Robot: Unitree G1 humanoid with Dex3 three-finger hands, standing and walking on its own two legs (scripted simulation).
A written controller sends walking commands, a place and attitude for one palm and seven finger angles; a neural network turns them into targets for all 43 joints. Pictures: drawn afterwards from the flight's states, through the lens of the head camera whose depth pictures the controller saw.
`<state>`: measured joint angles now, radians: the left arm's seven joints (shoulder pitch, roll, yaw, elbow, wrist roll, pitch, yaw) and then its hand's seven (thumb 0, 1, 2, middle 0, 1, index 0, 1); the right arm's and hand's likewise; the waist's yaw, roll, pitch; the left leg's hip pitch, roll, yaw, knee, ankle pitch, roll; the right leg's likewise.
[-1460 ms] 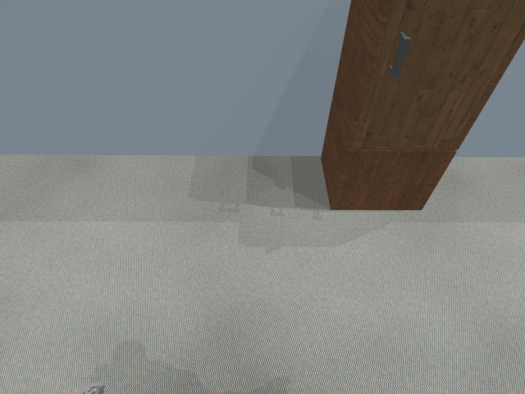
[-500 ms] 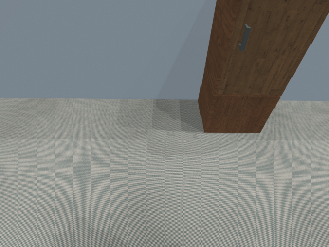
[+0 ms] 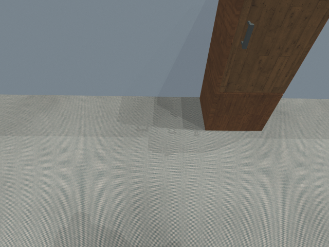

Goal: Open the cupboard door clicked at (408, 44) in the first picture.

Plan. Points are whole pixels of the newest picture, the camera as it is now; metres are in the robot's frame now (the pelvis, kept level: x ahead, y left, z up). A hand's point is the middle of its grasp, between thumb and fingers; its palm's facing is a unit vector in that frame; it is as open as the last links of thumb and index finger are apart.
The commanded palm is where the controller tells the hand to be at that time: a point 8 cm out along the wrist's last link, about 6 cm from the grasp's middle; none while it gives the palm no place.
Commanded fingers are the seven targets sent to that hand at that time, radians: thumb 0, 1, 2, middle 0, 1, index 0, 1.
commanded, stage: look at it before walking up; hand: left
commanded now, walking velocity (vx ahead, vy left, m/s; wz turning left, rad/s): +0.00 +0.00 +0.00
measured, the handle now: (246, 34) +1.08 -0.34 +0.04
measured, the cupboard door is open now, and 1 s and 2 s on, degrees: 0 0 0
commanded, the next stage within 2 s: walk to a spot facing it in 0.08 s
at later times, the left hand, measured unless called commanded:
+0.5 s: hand out of the picture +0.07 +0.20 -0.18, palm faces -0.11 -0.95 -0.29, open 7.4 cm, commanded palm none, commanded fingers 0.00 0.90 0.90 -0.20 -0.30 -0.20 -0.30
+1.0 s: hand out of the picture +0.10 +0.20 -0.18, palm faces -0.28 -0.93 -0.25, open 7.4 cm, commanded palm none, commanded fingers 0.00 0.90 0.90 -0.20 -0.30 -0.20 -0.30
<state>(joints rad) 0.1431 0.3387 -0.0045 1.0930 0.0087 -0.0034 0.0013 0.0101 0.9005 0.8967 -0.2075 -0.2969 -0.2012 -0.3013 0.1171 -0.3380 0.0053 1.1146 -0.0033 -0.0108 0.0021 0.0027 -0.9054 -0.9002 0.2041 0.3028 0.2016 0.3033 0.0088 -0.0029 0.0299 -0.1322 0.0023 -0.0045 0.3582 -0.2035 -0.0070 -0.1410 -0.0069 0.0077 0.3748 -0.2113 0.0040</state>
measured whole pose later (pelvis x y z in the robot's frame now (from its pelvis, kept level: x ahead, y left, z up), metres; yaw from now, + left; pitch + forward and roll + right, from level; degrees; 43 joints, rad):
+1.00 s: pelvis -0.02 +0.02 -0.01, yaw -22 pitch +3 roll +0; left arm 0.25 0.25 0.08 0.92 0.02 0.06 0.01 0.01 0.90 0.90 -0.21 -0.30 -0.20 -0.30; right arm 0.12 -0.23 -0.05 0.89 0.01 0.01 -0.03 0.00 -0.91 -0.90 0.20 0.30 0.20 0.30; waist 0.04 -0.03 0.02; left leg -0.27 0.02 -0.01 0.53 -0.34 -0.03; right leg -0.37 0.12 0.21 0.52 -0.18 0.00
